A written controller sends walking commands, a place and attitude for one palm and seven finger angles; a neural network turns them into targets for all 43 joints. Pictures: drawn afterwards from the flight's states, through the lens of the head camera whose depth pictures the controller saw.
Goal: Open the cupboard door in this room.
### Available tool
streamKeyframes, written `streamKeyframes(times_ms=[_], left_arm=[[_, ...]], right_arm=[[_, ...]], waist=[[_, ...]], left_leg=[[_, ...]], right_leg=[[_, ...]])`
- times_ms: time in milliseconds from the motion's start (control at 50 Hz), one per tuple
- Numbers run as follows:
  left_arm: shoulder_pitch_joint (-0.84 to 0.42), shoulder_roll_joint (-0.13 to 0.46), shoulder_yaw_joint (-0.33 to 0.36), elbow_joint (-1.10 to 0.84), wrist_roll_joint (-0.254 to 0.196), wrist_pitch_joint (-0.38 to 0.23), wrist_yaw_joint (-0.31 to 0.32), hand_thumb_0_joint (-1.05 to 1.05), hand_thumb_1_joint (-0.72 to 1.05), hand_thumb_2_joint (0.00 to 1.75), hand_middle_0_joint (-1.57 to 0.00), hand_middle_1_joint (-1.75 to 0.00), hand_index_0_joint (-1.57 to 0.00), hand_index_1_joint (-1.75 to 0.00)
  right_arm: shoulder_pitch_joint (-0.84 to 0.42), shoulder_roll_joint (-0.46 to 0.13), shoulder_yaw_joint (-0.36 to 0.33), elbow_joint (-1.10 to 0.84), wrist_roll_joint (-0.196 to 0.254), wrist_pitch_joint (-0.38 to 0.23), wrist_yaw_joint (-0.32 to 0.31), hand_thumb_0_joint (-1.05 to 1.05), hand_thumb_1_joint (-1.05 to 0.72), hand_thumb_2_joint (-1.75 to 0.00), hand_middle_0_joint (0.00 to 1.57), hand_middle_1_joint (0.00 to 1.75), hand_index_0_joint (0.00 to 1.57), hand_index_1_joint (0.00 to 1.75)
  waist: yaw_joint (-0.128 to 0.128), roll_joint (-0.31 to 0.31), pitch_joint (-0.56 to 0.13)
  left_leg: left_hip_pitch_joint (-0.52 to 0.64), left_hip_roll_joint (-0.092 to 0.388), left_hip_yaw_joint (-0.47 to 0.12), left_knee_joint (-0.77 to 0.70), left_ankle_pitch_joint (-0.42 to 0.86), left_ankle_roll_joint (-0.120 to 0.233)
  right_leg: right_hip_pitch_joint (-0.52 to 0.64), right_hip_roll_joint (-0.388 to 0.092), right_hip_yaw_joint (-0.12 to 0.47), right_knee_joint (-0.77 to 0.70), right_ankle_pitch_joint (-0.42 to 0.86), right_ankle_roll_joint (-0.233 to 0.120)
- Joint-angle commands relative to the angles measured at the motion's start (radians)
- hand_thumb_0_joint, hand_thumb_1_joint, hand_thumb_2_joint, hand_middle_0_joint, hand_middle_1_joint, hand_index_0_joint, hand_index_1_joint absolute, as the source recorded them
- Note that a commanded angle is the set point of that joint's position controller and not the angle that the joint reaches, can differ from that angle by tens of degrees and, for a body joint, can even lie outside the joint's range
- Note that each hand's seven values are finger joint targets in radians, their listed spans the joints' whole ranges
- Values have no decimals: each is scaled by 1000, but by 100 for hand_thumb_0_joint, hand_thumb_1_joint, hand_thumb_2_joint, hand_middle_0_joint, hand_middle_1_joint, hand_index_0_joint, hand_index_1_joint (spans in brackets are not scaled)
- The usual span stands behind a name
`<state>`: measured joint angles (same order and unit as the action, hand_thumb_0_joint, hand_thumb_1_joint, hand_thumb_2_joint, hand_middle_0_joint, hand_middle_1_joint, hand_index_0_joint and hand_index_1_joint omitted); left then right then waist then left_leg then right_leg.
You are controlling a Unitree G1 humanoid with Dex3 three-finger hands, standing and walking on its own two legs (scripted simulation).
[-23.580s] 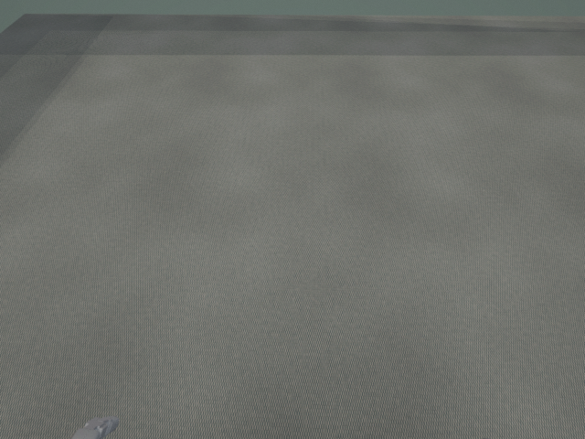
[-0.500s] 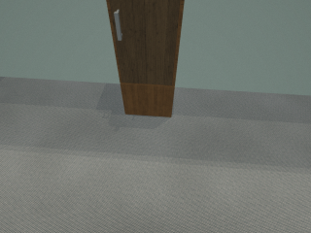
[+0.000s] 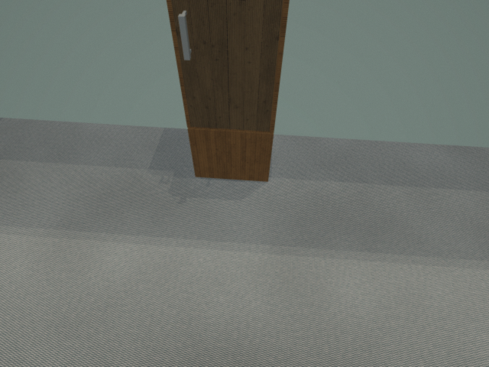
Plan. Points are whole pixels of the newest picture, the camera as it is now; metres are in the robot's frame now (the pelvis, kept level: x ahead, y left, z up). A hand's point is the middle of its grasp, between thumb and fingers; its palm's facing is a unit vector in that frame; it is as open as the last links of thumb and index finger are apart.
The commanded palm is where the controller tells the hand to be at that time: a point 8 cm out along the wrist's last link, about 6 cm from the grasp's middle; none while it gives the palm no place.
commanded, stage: look at it before walking up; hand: left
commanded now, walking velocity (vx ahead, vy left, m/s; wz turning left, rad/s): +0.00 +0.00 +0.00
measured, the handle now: (186, 35) +1.12 +0.27 +0.03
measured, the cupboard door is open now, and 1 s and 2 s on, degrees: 0 0 0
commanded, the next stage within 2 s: walk to a spot facing it in 0.06 s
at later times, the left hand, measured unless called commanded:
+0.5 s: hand out of the picture -0.01 +0.22 -0.20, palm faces +0.17 -0.97 -0.17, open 7.4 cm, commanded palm none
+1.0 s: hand (143, 281) +0.32 +0.25 -0.18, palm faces +0.17 -0.96 -0.21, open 7.4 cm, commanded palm none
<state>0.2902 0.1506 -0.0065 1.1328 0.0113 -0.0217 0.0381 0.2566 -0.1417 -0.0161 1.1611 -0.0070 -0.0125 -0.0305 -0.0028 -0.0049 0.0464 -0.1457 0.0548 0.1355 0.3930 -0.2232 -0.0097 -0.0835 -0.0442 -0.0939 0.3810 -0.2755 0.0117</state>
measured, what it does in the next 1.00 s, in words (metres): walks ahead: right foot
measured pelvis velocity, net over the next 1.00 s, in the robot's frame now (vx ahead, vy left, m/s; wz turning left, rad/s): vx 0.24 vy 0.06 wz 0.20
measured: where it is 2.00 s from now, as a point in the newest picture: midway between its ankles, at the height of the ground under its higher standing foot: (225, 330)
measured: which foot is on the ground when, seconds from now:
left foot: down 0.00-0.98, up 1.00-1.00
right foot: down 0.00-0.52, up 0.54-0.94, down 0.96-1.00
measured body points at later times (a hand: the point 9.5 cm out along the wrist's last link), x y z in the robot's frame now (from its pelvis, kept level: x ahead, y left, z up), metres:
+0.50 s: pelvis +0.04 +0.04 -0.02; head +0.06 +0.07 +0.43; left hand -0.02 +0.27 -0.19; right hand +0.07 -0.20 -0.16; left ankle +0.05 +0.14 -0.74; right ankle -0.04 -0.12 -0.74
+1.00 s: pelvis +0.24 +0.06 -0.03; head +0.29 +0.05 +0.42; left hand +0.31 +0.30 -0.16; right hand +0.22 -0.16 -0.19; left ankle +0.06 +0.14 -0.72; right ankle +0.36 -0.02 -0.75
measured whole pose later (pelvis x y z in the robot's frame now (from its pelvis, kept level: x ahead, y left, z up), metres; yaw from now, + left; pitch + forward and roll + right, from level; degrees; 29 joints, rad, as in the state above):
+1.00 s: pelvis +0.24 +0.06 -0.03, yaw +12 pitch +0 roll +1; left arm 0.10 0.16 0.03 0.99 0.02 -0.07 -0.01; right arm 0.37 -0.12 -0.05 1.15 -0.01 -0.04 -0.02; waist -0.03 0.03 0.10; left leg -0.04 0.02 0.05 0.69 -0.52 0.00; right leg -0.45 -0.06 -0.13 0.63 -0.16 -0.04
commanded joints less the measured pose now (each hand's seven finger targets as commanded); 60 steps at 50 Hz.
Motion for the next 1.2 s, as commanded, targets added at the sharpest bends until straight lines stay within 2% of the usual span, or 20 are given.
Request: streamKeyframes(times_ms=[0, 160, 260, 320, 360, 440, 460, 480, 500, 520, 640, 840, 900, 920, 940, 960, 1000, 1040, 1100, 1180], left_arm=[[69, 117, 25, -28, -1, -8, 5, 0, 90, 90, -20, -30, -20, -30], [42, 132, 28, -33, -1, -9, 1, 0, 90, 90, -20, -30, -20, -30], [59, 145, 48, -51, 8, 13, -16, 0, 90, 90, -20, -30, -20, -30], [121, 206, 79, -60, 17, 12, -19, 0, 90, 90, -20, -30, -20, -30], [162, 212, 89, -52, 18, -11, -14, 0, 90, 90, -20, -30, -20, -30], [32, 216, 92, -81, 20, -19, -23, 0, 90, 90, -20, -30, -20, -30], [11, 203, 88, -97, 8, -16, -32, 0, 90, 90, -20, -30, -20, -30], [-7, 138, 77, -140, -2, -14, -48, 0, 90, 90, -20, -30, -20, -30], [-116, 128, 67, -199, 4, -19, -47, 0, 90, 90, -20, -30, -20, -30], [-157, 121, 69, -210, 11, -20, -43, 0, 90, 90, -20, -30, -20, -30], [-30, 85, 59, -128, 20, -10, -55, 0, 90, 90, -20, -30, -20, -30], [-223, 67, 55, -208, 8, -17, -57, 0, 90, 90, -20, -30, -20, -30], [-31, 94, 60, -150, 9, -27, -47, 0, 90, 90, -20, -30, -20, -30], [97, 126, 69, -108, 13, -37, -42, 0, 90, 90, -20, -30, -20, -30], [212, 198, 86, -70, 21, -51, -29, 0, 90, 90, -20, -30, -20, -30], [264, 270, 97, -48, 10, -51, -22, 0, 90, 90, -20, -30, -20, -30], [105, 224, 93, -91, -7, -43, -15, 0, 90, 90, -20, -30, -20, -30], [-9, 173, 81, -127, 1, -33, -7, 0, 90, 90, -20, -30, -20, -30], [-70, 149, 83, -142, 14, -25, -9, 0, 90, 90, -20, -30, -20, -30], [-58, 188, 92, -143, 14, -4, -20, 0, 90, 90, -20, -30, -20, -30]], right_arm=[[55, -119, -20, -28, 2, -19, -3, 0, -90, -90, 20, 30, 20, 30], [46, -132, -20, -32, -1, -24, 0, 0, -90, -90, 20, 30, 20, 30], [38, -115, -30, -70, -13, 3, 15, 0, -90, -90, 20, 30, 20, 30], [-6, -97, -36, -139, -14, 6, 26, 0, -90, -90, 20, 30, 20, 30], [-114, -105, -41, -198, -13, -3, 39, 0, -90, -90, 20, 30, 20, 30], [46, -80, -43, -177, -7, -19, 52, 0, -90, -90, 20, 30, 20, 30], [169, -123, -56, -141, -12, -23, 46, 0, -90, -90, 20, 30, 20, 30], [299, -232, -90, -108, -26, -30, 35, 0, -90, -90, 20, 30, 20, 30], [398, -284, -98, -83, -21, -30, 27, 0, -90, -90, 20, 30, 20, 30], [348, -276, -94, -85, -16, -27, 21, 0, -90, -90, 20, 30, 20, 30], [151, -152, -55, -121, -6, -72, 10, 0, -90, -90, 20, 30, 20, 30], [192, -133, -60, -63, -11, -64, 4, 0, -90, -90, 20, 30, 20, 30], [165, -159, -65, -55, -9, -56, -1, 0, -90, -90, 20, 30, 20, 30], [147, -159, -66, -57, -3, -57, 0, 0, -90, -90, 20, 30, 20, 30], [181, -121, -62, -61, 5, -58, 6, 0, -90, -90, 20, 30, 20, 30], [226, -84, -55, -77, 16, -56, 4, 0, -90, -90, 20, 30, 20, 30], [143, -88, -49, -91, 14, -32, -1, 0, -90, -90, 20, 30, 20, 30], [71, -67, -37, -100, -1, -19, 6, 0, -90, -90, 20, 30, 20, 30], [98, -47, -32, -102, -9, 10, 9, 0, -90, -90, 20, 30, 20, 30], [18, -74, -30, -151, -7, 15, 11, 0, -90, -90, 20, 30, 20, 30]], waist=[[4, -14, 13], [1, 0, 2], [11, -3, 87], [54, -196, 112], [82, -178, 149], [-37, -82, 47], [-91, 44, -6], [-142, 341, -37], [-169, 361, -15], [-143, 200, 27], [-7, 82, 0], [-40, 104, 86], [44, 78, -6], [102, 38, -61], [126, -123, -174], [99, -272, -226], [71, -204, -170], [30, -44, -74], [-14, -95, -96], [11, -118, -101]], left_leg=[[37, 84, -96, -49, 188, 25], [32, 80, -105, -62, 164, 28], [-145, 50, -125, 1, -243, 35], [-399, -14, -33, 282, -285, 24], [-523, 38, -68, 468, -294, 19], [-155, 8, -2, 190, -152, 24], [70, -13, -31, 109, -128, 40], [214, 197, -439, -63, -270, 134], [219, 329, -690, -195, -263, 211], [134, 364, -694, -209, -314, 244], [44, 190, -303, -200, 66, 174], [85, 173, -181, -122, 462, 156], [109, 156, -140, 92, 663, 107], [59, 124, -111, 240, 617, 74], [-101, 42, -60, 499, 354, 36], [-273, -92, -54, 782, -333, 4], [-289, -13, -170, 899, -350, -2], [-278, 33, -159, 809, -255, -10], [-184, 38, -113, 604, -229, -34], [-197, 12, -87, 460, -185, -41]], right_leg=[[-69, -94, 77, -68, 229, -25], [-53, -99, 65, -74, 182, -21], [-127, -119, 36, -39, -252, -26], [-16, -282, 213, -166, -457, -103], [33, -410, 315, -216, -303, -177], [-116, -309, 1, 21, -31, -82], [-256, -220, -91, 206, -22, -37], [-491, -71, -168, 551, -124, 38], [-638, -16, -63, 755, -330, 31], [-671, -64, 25, 849, -294, 10], [-564, -109, 49, 759, 16, 43], [-448, -62, -16, 311, 105, 27], [-201, -1, -49, 180, 169, -9], [-34, -10, -39, 120, 283, -15], [194, -164, 136, 154, 634, -74], [292, -396, 427, 110, 1046, -207], [105, -390, 453, 4, 781, -275], [-87, -300, 311, -23, 608, -225], [-195, -232, 221, -68, 476, -188], [-181, -204, 268, -86, 321, -194]])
